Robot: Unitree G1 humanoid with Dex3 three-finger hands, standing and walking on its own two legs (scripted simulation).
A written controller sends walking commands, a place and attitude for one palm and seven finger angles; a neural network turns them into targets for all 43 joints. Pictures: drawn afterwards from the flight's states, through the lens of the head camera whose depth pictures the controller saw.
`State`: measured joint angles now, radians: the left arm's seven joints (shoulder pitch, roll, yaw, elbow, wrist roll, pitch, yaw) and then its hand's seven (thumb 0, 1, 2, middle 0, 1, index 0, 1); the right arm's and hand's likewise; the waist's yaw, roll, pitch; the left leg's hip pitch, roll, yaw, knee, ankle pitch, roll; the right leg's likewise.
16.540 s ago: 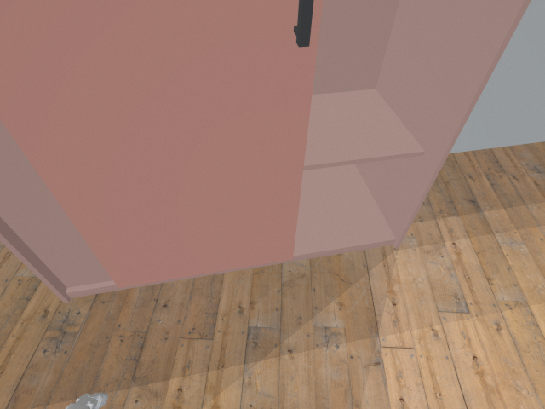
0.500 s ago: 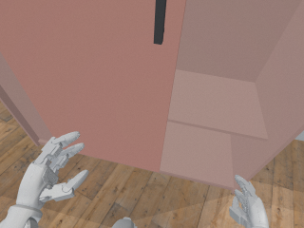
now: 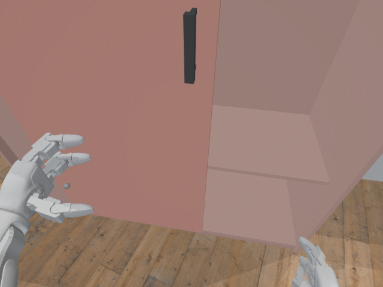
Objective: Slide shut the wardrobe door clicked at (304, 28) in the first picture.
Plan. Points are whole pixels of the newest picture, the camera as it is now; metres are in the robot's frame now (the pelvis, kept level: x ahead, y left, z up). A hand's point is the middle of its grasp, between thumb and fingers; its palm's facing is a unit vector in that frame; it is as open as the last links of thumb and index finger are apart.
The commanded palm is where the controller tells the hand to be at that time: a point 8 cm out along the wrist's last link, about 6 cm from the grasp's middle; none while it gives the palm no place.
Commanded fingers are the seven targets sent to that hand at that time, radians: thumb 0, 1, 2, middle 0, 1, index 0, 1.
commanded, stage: raise the hand with hooked fingers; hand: left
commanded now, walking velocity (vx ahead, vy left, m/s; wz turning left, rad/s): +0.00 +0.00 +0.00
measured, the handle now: (191, 46) +0.54 +0.06 +0.28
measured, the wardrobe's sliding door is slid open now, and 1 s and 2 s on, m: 0.48 0.48 0.48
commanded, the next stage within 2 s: move the hooked fingers beside the handle in 1.02 s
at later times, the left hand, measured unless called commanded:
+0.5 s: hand (27, 116) +0.27 +0.27 +0.27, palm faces +0.05 -0.97 -0.22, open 13.9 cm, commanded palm +0.24 +0.31 +0.29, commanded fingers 0.00 -0.50 0.30 -0.30 -1.20 -0.30 -1.20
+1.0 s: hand (38, 105) +0.29 +0.26 +0.28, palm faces +0.03 -0.98 -0.19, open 13.9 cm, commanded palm +0.26 +0.30 +0.29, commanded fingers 0.00 -0.50 0.30 -0.30 -1.20 -0.30 -1.20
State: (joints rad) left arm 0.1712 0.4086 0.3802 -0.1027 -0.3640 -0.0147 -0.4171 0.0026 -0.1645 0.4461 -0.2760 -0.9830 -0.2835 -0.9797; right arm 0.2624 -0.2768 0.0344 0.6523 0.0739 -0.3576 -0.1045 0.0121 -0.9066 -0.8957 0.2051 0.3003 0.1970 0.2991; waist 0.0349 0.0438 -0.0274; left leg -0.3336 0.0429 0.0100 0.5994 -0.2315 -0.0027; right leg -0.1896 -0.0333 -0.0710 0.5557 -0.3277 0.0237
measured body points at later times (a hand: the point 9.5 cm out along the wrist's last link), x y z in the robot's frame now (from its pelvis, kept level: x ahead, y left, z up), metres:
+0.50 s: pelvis +0.01 -0.01 +0.01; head -0.02 -0.04 +0.46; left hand +0.26 +0.32 +0.28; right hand +0.22 -0.22 -0.05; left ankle +0.06 +0.12 -0.73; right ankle -0.02 -0.13 -0.73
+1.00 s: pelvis +0.02 -0.02 +0.01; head -0.01 -0.05 +0.46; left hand +0.28 +0.32 +0.29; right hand +0.23 -0.24 -0.05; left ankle +0.06 +0.12 -0.73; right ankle -0.02 -0.13 -0.73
